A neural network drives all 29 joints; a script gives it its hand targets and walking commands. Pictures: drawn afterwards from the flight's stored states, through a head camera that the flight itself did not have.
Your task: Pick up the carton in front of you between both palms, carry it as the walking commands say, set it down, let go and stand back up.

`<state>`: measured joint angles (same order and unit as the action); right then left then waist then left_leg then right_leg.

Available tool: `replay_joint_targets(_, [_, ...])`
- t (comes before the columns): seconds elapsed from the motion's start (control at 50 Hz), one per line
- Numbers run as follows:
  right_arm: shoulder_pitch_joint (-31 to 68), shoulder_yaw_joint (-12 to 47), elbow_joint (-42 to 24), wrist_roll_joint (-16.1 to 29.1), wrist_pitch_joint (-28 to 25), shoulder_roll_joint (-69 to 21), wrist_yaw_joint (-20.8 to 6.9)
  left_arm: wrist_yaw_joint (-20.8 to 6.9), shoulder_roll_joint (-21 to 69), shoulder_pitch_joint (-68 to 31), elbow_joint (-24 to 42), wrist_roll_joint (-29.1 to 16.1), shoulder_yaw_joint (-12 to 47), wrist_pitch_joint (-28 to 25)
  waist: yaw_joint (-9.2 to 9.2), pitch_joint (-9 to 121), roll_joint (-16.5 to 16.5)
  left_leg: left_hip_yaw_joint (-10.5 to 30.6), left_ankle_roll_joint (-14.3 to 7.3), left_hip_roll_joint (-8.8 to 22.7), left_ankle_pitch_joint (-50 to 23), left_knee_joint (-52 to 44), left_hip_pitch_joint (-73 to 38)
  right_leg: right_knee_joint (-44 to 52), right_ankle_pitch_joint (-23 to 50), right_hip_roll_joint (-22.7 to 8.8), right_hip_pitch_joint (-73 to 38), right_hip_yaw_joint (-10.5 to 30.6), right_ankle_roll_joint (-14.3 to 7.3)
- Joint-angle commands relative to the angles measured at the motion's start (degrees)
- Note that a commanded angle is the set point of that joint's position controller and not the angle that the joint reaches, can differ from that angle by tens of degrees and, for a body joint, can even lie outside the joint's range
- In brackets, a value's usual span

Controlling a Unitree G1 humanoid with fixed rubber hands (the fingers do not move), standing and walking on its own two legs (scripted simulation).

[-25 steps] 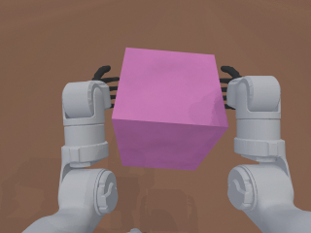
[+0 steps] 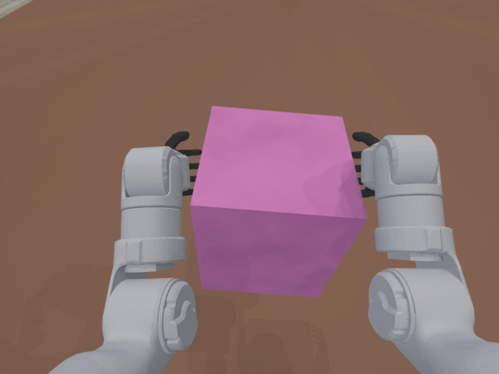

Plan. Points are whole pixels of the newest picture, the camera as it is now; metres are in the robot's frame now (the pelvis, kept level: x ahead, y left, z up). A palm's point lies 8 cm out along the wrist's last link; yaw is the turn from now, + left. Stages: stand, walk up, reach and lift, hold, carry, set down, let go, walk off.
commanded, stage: carry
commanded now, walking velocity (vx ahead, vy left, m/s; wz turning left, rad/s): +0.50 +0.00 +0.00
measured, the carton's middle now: (268, 207) +0.38 +0.00 +0.07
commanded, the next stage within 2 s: none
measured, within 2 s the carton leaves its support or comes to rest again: neither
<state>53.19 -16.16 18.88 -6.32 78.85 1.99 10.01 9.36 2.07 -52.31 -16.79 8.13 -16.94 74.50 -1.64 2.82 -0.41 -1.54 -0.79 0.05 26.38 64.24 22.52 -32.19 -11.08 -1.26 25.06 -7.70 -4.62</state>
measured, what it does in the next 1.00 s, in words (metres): walks ahead: left foot, then right foot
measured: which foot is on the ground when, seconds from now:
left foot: up 0.00-0.32, down 0.34-0.84, up 0.86-1.00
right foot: down 0.00-0.34, up 0.36-0.78, down 0.80-1.00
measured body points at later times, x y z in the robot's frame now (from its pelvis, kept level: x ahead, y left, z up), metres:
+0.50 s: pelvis +0.33 +0.04 +0.01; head +0.36 +0.04 +0.46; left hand +0.65 +0.18 +0.08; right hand +0.63 -0.12 +0.07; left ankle +0.37 +0.11 -0.73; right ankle +0.23 -0.08 -0.65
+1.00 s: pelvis +0.64 -0.03 +0.01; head +0.61 -0.04 +0.46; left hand +0.92 +0.12 +0.08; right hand +0.93 -0.17 +0.07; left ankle +0.61 +0.12 -0.65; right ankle +0.67 -0.10 -0.73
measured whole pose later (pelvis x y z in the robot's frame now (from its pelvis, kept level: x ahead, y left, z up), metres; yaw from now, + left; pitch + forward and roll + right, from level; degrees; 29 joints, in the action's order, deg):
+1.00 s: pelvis +0.64 -0.03 +0.01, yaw +1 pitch +3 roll +1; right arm 16.0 -8.0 -6.1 -7.9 74.0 -7.7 10.5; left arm 8.1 8.5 -14.2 6.9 8.3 -7.2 69.9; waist -0.6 7.6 -1.2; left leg -3.7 0.1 5.9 17.0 60.6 29.7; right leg -23.4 -9.9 -2.4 17.0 -13.5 -4.0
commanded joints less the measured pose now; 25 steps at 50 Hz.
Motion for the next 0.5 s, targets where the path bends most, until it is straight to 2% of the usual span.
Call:
replay_joint_targets(0.0, [44.11, 25.59, -5.19, 26.43, -4.06, -68.83, -16.57, -17.56, 66.07, -40.14, 2.38, -28.6, 25.94, 0.08, -1.44, 27.18, 6.1, 2.3, 0.68, 2.82, -3.35, 1.02, 22.21, 9.47, 23.96, -16.73, -39.59, 24.11, -6.13])
replay_joint_targets(0.04, [43.67, 26.28, -6.88, 27.08, -5.26, -70.49, -16.11, -17.83, 67.78, -42.36, 5.89, -29.96, 27.15, -0.94, -0.79, 27.32, 8.22, 0.68, 1.42, 2.68, -5.09, -4.64, 19.31, 11.82, 23.09, -15.41, -37.06, 19.64, -5.13])
replay_joint_targets(0.12, [38.99, 28.36, -10.52, 26.75, -6.67, -72.77, -15.24, -17.78, 70.07, -38.35, 9.39, -30.24, 29.92, -1.87, -0.46, 26.38, 8.66, -2.27, 2.4, 3.27, -11.62, -16.13, 18.63, 13.69, 24.29, -13.58, -37.37, 12.55, -4.99])
replay_joint_targets(0.22, [30.49, 33.13, -17.74, 26.13, -7.23, -73.92, -15.44, -17.47, 70.02, -27.1, 14.88, -27.72, 34.15, -2.2, -0.58, 23.43, 8.8, -6.84, 1.46, 1.19, -24.86, -32.93, 11.36, 13.02, 37.02, -11.11, -38.93, 4.9, -1.93])
replay_joint_targets(0.26, [26.59, 35.38, -21.41, 25.91, -7.11, -73.63, -15.82, -17.35, 69.41, -20.99, 17.11, -26.29, 36.07, -2.13, -0.2, 23.1, 9.59, -9.08, 0.35, -0.4, -29.47, -40.21, 4.53, 10.48, 43.47, -9.95, -39.19, 2.31, 0.06])
replay_joint_targets(0.28, [24.26, 36.51, -22.86, 25.69, -7.08, -73.35, -16.1, -17.38, 68.96, -17.45, 17.95, -25.56, 37.04, -2.12, 0.0, 24.39, 10.13, -10.77, -0.35, -1.67, -30.78, -43.16, -2.36, 6.29, 47.02, -9.4, -37.96, 0.78, 1.13])
replay_joint_targets(0.3, [21.1, 37.61, -23.65, 25.29, -7.18, -73.18, -16.45, -17.52, 68.53, -14.44, 18.77, -25.08, 38.19, -2.08, 1.05, 26.75, 8.7, -12.81, -0.99, -2.86, -31.82, -46.75, -13.61, -0.87, 46.71, -8.0, -33.57, -2.16, 2.73])
replay_joint_targets(0.32, [18.0, 38.51, -24.47, 24.79, -7.3, -72.67, -16.98, -17.76, 68.03, -11.97, 19.63, -24.62, 39.5, -2.21, 2.05, 28.74, 5.77, -8.49, -1.72, 1.87, -30.47, -44.8, -26.66, -8.66, 35.08, -7.3, -23.15, -1.48, 3.94])
replay_joint_targets(0.34, [14.93, 38.77, -25.09, 24.37, -7.25, -71.98, -17.49, -18.11, 67.56, -9.56, 20.24, -24.47, 40.84, -2.23, 2.13, 33.48, -2.46, 7.21, -3.2, 14.9, -38.35, -39.62, -37.66, -19.55, 13.1, -5.61, -13.32, -0.21, 5.27])
replay_joint_targets(0.36, [13.34, 39.84, -24.66, 22.71, -7.9, -69.8, -17.62, -18.51, 69.73, -8.2, 20.67, -24.5, 42.01, -2.12, 2.15, 37.39, -17.25, 26.97, -14.1, 25.13, -37.78, -40.79, -53.92, -32.08, -15.82, 1.89, 8.73, 3.88, 6.88])
replay_joint_targets(0.38, [8.41, 40.74, -25.15, 22.68, -8.17, -70.86, -17.93, -18.76, 69.02, -6.19, 21.91, -24.65, 43.43, -2.48, 2.51, 35.14, -14.14, 27.35, -14.86, 24.42, -36.02, -42.94, -52.13, -39.61, -18.23, 1.57, 14.88, 7.39, 5.73])
replay_joint_targets(0.4, [6.85, 41.79, -28.08, 22.44, -8.75, -71.27, -18.23, -19.03, 69.86, -5.57, 23.63, -25.54, 45.12, -3.11, 2.66, 32.94, -10.06, 22.12, -12.83, 22.16, -40.27, -43.0, -49.31, -39.9, -16.56, -0.26, 17.28, 7.87, 4.79])
replay_joint_targets(0.42, [6.25, 43.27, -31.09, 22.74, -9.16, -71.53, -18.4, -19.18, 70.52, -4.14, 25.43, -26.06, 46.38, -3.87, 2.68, 31.15, -4.03, 17.74, -10.79, 21.19, -41.73, -43.58, -45.51, -36.37, -12.83, -2.54, 16.81, 8.54, 4.57])
replay_joint_targets(0.44, [6.27, 44.72, -34.31, 23.15, -9.67, -71.93, -18.51, -19.23, 71.11, -2.86, 27.42, -26.53, 47.67, -4.51, 2.61, 28.82, -2.13, 14.03, -9.5, 20.38, -41.12, -45.15, -40.82, -31.26, -10.54, -4.19, 15.69, 8.47, 4.66])
replay_joint_targets(0.48, [3.79, 47.26, -39.15, 23.57, -10.42, -71.21, -18.68, -19.01, 70.92, 1.39, 30.37, -26.6, 49.89, -5.41, 2.48, 27.66, -5.02, 8.98, -8.75, 18.46, -36.79, -48.1, -36.35, -23.47, -9.08, -3.91, 11.87, 6.67, 5.35])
